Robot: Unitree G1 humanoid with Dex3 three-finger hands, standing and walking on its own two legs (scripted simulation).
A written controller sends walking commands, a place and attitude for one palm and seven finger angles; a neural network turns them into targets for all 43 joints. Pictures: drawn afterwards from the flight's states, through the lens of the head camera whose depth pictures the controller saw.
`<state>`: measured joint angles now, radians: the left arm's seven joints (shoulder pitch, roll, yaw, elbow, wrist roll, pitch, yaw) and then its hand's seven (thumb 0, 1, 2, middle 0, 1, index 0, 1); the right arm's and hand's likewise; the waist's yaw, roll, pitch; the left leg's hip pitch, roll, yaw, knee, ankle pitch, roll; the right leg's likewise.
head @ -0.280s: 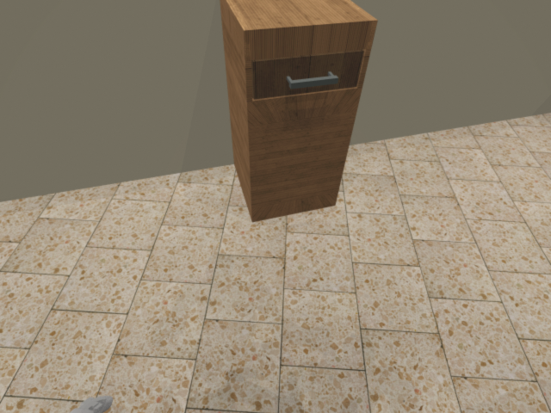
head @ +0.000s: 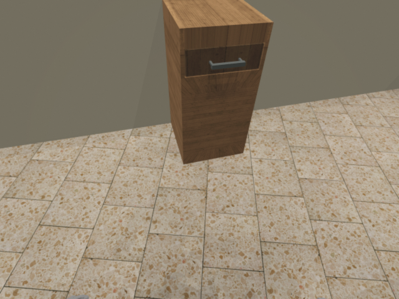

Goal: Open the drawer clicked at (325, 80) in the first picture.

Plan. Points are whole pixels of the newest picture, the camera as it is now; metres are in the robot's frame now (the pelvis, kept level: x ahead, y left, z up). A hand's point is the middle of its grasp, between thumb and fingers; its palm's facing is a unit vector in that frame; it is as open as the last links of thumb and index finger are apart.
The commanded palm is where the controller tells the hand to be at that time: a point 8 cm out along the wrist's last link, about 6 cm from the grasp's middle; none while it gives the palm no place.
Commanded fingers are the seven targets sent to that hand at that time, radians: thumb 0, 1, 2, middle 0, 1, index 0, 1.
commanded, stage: stand and wait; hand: left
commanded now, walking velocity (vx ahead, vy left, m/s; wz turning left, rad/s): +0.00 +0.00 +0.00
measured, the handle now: (226, 63) +1.13 -0.06 -0.06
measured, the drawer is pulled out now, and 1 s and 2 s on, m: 0.00 0.00 0.00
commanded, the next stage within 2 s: look at it before walking up in 0.54 s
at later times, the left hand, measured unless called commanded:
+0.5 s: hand out of the picture +0.04 +0.24 -0.16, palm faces -0.03 -0.94 -0.33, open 7.4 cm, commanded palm none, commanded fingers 0.00 0.90 0.90 -0.20 -0.30 -0.20 -0.30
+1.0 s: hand out of the picture +0.06 +0.24 -0.15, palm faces -0.03 -0.94 -0.33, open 7.4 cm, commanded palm none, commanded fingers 0.00 0.90 0.90 -0.20 -0.30 -0.20 -0.30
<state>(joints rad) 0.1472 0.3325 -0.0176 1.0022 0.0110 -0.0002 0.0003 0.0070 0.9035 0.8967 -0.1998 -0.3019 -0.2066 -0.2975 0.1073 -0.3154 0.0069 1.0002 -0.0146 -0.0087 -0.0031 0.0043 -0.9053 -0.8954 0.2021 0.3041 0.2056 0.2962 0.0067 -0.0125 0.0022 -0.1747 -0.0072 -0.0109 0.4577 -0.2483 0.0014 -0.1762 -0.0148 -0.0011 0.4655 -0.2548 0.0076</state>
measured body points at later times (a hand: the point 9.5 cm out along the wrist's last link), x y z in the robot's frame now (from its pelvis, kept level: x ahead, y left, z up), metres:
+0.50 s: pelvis -0.02 +0.00 +0.00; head -0.02 +0.00 +0.45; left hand +0.05 +0.29 -0.13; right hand +0.05 -0.30 -0.13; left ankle +0.00 +0.12 -0.74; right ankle +0.00 -0.12 -0.74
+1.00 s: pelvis -0.01 -0.01 +0.01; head -0.01 -0.01 +0.46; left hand +0.06 +0.28 -0.13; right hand +0.06 -0.30 -0.13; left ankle +0.00 +0.12 -0.74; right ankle +0.00 -0.12 -0.74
